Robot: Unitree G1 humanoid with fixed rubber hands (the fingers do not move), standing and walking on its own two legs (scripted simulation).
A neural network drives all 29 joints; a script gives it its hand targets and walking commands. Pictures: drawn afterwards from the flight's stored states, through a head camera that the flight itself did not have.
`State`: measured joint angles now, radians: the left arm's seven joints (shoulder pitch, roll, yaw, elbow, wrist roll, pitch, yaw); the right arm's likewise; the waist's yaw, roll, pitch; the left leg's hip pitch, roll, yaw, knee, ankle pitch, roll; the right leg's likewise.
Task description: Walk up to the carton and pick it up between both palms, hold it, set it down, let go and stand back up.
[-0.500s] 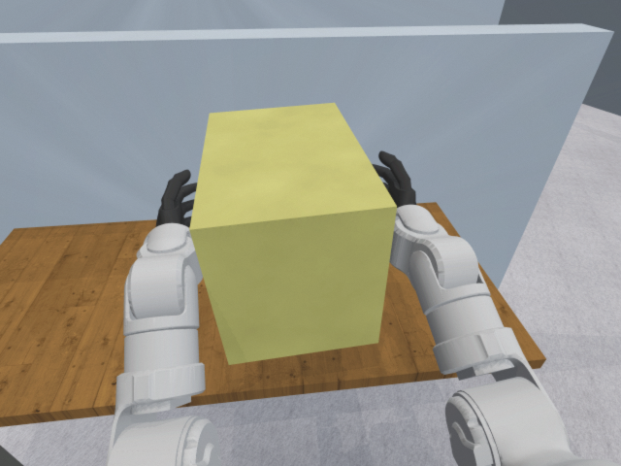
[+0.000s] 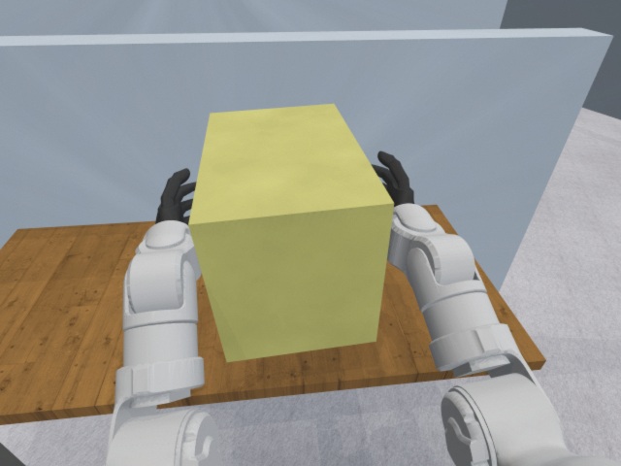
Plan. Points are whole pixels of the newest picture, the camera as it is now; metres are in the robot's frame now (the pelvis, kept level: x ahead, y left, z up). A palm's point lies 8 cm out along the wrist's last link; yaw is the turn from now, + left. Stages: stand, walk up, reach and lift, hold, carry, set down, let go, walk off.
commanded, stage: hold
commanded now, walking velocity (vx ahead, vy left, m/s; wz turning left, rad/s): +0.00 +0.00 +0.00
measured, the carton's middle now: (286, 218) +0.39 +0.01 +0.19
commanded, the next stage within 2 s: set down in 0.44 s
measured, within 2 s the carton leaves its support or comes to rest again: neither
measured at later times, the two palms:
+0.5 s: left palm (177, 234) +0.36 +0.15 +0.20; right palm (397, 214) +0.36 -0.12 +0.21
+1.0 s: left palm (177, 253) +0.36 +0.16 +0.17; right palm (378, 232) +0.39 -0.11 +0.16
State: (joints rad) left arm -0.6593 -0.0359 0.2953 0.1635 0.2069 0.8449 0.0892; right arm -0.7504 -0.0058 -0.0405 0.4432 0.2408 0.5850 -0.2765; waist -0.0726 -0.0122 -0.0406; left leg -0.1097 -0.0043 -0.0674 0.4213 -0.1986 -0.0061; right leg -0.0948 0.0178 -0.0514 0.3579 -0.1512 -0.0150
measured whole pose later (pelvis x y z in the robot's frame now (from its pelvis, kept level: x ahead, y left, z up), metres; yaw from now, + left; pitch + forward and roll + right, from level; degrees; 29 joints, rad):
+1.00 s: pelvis +0.01 -0.02 +0.00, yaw +0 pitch -8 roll -1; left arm -0.60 -0.09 0.30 0.26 0.28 0.59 0.13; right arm -0.70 0.01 -0.04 0.69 0.15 0.20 -0.15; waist 0.01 -0.02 0.03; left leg -0.05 0.02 -0.07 0.37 -0.19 -0.03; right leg -0.04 0.04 -0.05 0.31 -0.15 -0.04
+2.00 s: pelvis +0.01 -0.06 +0.00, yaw +1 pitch +2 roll +0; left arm -0.53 -0.13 0.27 0.31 0.23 0.49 0.21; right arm -0.67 -0.03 -0.03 0.78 0.10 0.09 -0.09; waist 0.06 -0.03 -0.03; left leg -0.24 0.06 -0.11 0.35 -0.16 -0.09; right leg -0.25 0.08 -0.10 0.37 -0.16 -0.10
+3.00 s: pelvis +0.00 -0.06 +0.00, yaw +0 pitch +11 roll +1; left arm -0.60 -0.22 0.44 0.52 0.27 0.22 0.23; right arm -0.85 -0.03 -0.30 1.08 -0.15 -0.10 0.06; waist 0.15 0.00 -0.11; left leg -0.42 0.06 -0.09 0.34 -0.12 -0.10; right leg -0.46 0.08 -0.07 0.37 -0.12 -0.11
